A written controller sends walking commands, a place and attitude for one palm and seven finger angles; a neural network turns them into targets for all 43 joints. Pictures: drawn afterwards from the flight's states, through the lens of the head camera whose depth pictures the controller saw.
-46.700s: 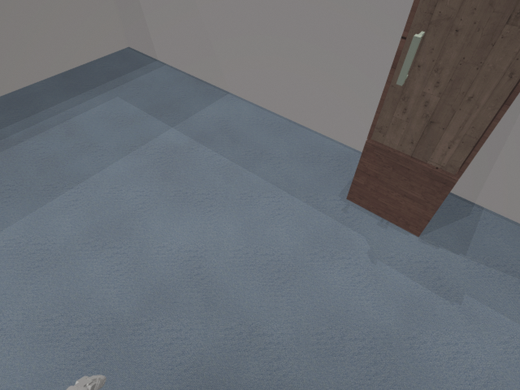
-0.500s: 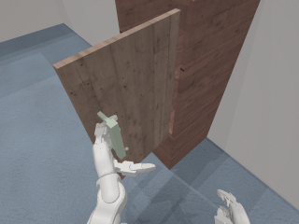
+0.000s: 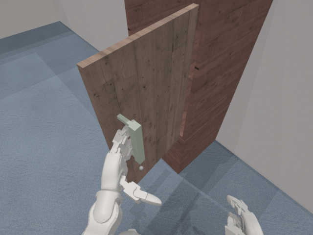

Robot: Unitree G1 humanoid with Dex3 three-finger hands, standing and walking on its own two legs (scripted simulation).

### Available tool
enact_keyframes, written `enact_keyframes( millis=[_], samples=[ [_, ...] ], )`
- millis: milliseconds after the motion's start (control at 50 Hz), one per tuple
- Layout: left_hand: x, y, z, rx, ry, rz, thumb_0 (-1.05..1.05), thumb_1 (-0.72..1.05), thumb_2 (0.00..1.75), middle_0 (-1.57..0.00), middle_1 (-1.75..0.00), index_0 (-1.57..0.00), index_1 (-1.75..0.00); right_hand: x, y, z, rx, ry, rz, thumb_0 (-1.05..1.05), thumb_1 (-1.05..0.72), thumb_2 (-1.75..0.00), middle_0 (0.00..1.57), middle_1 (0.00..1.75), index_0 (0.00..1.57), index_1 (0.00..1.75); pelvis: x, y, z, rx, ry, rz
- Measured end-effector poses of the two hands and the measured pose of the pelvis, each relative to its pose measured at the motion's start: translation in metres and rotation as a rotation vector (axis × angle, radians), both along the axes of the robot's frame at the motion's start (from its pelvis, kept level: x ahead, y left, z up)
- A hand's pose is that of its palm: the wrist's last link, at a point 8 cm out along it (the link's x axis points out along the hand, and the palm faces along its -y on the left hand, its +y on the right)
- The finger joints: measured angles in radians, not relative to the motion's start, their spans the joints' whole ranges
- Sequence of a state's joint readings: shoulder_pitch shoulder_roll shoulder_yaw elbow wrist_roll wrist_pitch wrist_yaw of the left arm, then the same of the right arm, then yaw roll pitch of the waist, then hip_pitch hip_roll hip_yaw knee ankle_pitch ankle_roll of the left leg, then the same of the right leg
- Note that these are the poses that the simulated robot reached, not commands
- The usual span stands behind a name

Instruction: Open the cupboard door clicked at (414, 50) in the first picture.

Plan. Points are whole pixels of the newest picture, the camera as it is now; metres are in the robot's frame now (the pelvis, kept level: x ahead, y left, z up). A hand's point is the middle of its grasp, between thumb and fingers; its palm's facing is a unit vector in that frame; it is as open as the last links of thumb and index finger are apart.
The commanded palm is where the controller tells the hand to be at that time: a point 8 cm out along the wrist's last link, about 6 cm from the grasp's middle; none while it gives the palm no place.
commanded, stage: slide the hand sideways off the handle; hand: left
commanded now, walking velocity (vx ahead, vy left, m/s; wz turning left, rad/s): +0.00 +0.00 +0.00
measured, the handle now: (131, 140) +0.34 +0.08 +0.07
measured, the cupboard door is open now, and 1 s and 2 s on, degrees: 98 98 98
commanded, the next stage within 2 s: draw the hand back to the body in 0.86 s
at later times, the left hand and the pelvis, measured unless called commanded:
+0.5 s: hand (121, 187) +0.22 +0.09 +0.07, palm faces -0.02 -1.00 +0.01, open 16.3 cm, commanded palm +0.19 +0.15 +0.07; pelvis +0.01 +0.00 -0.01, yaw +0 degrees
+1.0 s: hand (101, 206) +0.18 +0.12 +0.07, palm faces -0.01 -1.00 -0.01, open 16.3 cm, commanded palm +0.15 +0.19 +0.08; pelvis +0.00 -0.02 -0.02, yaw +1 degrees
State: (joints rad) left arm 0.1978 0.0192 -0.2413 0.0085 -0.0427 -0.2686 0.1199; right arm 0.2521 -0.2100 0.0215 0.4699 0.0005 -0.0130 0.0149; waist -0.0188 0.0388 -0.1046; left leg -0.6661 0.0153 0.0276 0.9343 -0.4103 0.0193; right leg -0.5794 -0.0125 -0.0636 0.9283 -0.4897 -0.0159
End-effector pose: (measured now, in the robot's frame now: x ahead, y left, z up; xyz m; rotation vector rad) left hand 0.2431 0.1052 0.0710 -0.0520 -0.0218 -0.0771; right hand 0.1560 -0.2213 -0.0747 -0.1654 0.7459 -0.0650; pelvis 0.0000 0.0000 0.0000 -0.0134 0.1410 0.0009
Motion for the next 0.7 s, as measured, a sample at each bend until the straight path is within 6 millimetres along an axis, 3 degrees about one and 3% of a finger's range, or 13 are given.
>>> enact_keyframes(
  millis=[360, 700],
  samples=[
    [-0.030, 0.028, 0.000, 0.028, 0.015, 0.041, -0.01, -0.50, 0.30, -0.16, -0.30, -0.16, -0.30, 0.016, 0.006, 0.005, 0.003, -0.057, 0.019, 0.01, -0.91, -0.90, 0.20, 0.30, 0.20, 0.30, 0.006, 0.001, -0.005, -0.007, 0.017, 0.000],
    [-0.063, 0.058, -0.002, 0.063, 0.043, 0.076, -0.01, -0.50, 0.30, -0.15, -0.30, -0.16, -0.30, 0.029, -0.013, 0.000, -0.018, -0.084, 0.002, 0.01, -0.91, -0.90, 0.20, 0.30, 0.20, 0.30, 0.013, -0.013, -0.014, -0.009, 0.046, 0.012]
  ],
)
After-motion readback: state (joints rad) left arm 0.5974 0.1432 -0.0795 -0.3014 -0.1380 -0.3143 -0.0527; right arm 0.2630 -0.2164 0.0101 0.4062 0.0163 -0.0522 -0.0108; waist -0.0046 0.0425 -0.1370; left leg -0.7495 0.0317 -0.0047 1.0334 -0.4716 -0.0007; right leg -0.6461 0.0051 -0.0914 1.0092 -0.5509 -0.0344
